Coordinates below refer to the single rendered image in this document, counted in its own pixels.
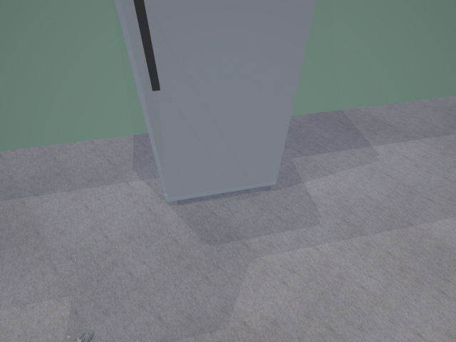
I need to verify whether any handle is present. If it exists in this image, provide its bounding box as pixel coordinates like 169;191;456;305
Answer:
133;0;160;91

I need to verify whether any fridge door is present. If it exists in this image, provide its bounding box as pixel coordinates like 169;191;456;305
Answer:
120;0;316;198

